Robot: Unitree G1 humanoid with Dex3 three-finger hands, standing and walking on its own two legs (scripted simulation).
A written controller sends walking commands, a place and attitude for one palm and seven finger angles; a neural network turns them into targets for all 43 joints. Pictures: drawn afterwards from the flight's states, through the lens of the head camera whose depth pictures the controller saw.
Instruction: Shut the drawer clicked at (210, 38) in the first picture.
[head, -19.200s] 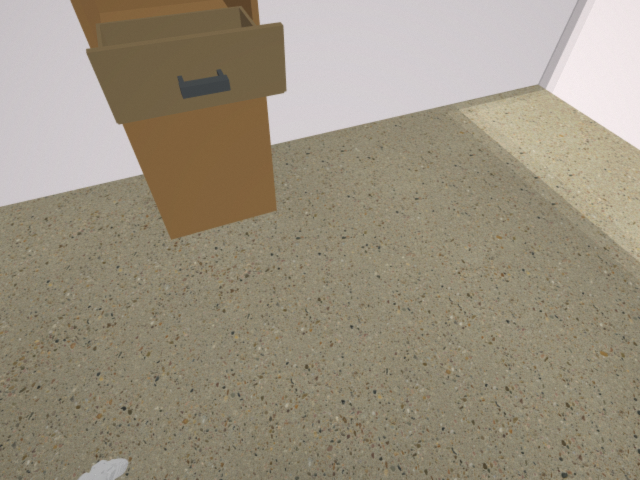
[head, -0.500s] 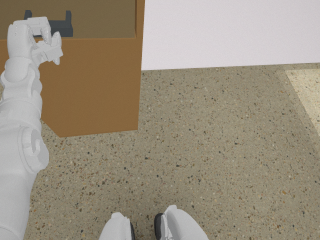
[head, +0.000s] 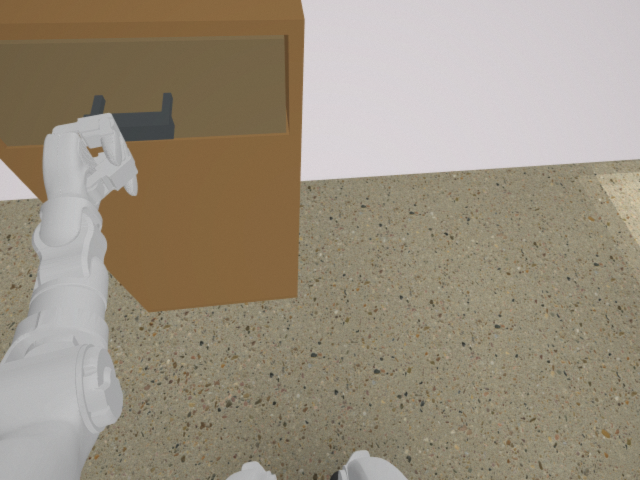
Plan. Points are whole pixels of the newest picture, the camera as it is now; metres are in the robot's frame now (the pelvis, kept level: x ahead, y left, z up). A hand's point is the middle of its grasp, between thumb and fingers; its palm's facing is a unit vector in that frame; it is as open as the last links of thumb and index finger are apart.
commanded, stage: draw the hand back to the body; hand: left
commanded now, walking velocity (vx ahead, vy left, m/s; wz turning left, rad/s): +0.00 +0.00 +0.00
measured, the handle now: (131, 114) +0.58 +0.21 +0.08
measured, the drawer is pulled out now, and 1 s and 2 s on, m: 0.00 0.00 0.00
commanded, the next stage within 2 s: step back with the hand held close in 1.28 s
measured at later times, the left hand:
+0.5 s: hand (46, 273) +0.31 +0.22 +0.14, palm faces +0.17 -0.97 -0.17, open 3.3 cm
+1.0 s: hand out of the picture +0.20 +0.23 +0.19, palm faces +0.37 -0.86 -0.36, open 3.3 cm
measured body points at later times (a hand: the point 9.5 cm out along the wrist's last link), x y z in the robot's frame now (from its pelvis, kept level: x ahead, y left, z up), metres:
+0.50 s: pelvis -0.01 +0.00 +0.03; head +0.00 -0.01 +0.48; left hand +0.30 +0.27 +0.15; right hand +0.17 -0.23 -0.05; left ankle -0.03 +0.07 -0.69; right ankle -0.01 -0.10 -0.69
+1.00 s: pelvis +0.00 -0.01 +0.05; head -0.01 -0.03 +0.50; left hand +0.17 +0.28 +0.21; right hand +0.19 -0.22 -0.05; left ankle -0.03 +0.07 -0.69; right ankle -0.01 -0.10 -0.69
